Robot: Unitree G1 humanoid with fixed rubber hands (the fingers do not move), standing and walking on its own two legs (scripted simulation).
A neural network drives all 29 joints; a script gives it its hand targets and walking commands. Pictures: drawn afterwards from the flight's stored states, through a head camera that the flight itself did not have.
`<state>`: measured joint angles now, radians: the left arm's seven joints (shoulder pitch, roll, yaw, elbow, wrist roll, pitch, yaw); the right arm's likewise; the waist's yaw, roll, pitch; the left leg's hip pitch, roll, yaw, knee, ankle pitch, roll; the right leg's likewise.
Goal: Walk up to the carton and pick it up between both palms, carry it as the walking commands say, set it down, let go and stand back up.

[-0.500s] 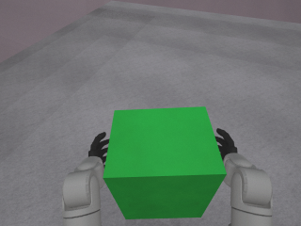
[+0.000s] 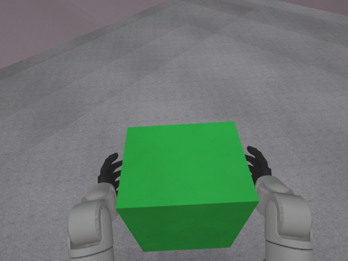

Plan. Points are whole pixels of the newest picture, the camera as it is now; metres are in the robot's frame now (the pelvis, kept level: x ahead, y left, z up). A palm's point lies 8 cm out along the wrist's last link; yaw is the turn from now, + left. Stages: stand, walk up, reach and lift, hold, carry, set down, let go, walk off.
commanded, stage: carry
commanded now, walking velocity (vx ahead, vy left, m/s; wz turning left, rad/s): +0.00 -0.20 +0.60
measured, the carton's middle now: (183, 193) +0.28 +0.00 +0.01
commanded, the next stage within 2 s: none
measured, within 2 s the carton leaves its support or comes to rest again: neither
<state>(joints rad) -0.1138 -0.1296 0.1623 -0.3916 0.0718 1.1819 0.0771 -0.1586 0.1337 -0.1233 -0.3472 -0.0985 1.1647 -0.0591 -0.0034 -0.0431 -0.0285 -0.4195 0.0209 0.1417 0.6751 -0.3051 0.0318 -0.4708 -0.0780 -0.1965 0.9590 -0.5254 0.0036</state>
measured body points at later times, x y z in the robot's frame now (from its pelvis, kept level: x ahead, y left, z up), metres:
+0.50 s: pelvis -0.03 -0.15 +0.01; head -0.02 -0.15 +0.46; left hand +0.17 +0.09 +0.09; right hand +0.28 -0.21 +0.09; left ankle -0.08 -0.06 -0.69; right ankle +0.01 -0.22 -0.72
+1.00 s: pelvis -0.01 -0.29 +0.02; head +0.02 -0.29 +0.47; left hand +0.11 +0.00 +0.09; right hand +0.30 -0.25 +0.08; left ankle -0.11 -0.21 -0.65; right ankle +0.06 -0.35 -0.72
